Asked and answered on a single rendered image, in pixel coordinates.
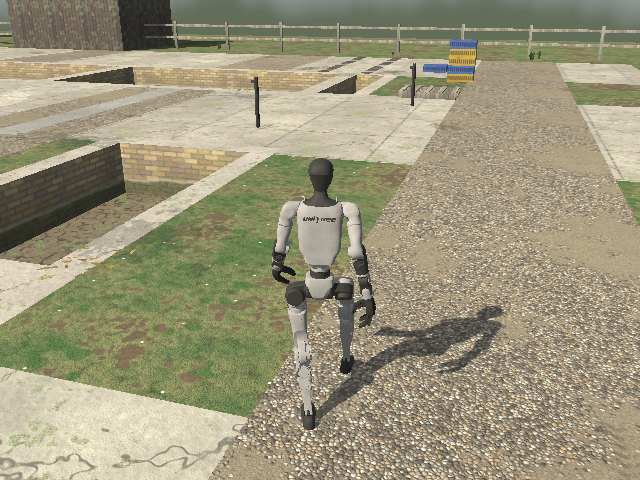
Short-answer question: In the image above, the robot right shin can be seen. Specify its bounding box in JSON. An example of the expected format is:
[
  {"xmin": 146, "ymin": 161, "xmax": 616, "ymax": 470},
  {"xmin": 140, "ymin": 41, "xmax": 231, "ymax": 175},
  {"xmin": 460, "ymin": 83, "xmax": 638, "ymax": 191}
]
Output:
[{"xmin": 340, "ymin": 304, "xmax": 354, "ymax": 362}]

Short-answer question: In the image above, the right robot hand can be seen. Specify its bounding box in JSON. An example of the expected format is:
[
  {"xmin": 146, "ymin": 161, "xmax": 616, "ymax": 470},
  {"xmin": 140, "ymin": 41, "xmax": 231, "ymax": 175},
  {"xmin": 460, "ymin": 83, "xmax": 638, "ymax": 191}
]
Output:
[{"xmin": 351, "ymin": 297, "xmax": 376, "ymax": 328}]

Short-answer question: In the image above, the left robot foot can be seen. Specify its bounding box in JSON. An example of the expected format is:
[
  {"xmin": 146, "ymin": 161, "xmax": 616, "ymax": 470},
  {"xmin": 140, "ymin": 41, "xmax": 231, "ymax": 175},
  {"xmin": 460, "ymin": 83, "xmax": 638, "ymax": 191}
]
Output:
[{"xmin": 301, "ymin": 402, "xmax": 316, "ymax": 430}]

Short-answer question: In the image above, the right robot upper arm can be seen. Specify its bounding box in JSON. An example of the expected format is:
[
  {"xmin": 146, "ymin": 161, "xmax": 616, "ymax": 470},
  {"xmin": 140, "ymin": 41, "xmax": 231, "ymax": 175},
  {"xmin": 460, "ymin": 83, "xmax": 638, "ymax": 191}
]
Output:
[{"xmin": 341, "ymin": 202, "xmax": 363, "ymax": 260}]

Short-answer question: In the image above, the left robot hand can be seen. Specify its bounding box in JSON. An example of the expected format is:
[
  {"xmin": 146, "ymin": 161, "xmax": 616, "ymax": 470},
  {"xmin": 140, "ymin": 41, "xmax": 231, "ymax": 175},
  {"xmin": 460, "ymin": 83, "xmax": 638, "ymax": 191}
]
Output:
[{"xmin": 272, "ymin": 265, "xmax": 296, "ymax": 284}]

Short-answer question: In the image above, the robot right forearm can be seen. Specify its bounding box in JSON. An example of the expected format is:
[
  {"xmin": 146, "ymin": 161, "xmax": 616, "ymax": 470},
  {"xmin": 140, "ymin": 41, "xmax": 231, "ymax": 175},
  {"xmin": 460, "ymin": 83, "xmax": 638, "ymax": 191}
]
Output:
[{"xmin": 353, "ymin": 244, "xmax": 374, "ymax": 300}]

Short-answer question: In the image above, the left robot upper arm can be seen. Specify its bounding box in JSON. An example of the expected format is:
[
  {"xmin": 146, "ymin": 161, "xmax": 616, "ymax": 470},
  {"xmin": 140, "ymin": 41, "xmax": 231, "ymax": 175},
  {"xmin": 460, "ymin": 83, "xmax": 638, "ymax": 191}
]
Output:
[{"xmin": 275, "ymin": 201, "xmax": 300, "ymax": 254}]

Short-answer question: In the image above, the robot left forearm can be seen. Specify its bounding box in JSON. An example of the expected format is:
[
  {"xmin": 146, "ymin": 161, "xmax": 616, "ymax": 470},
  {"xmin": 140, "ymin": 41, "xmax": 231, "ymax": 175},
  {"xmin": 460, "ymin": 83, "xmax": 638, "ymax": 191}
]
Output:
[{"xmin": 271, "ymin": 239, "xmax": 286, "ymax": 271}]

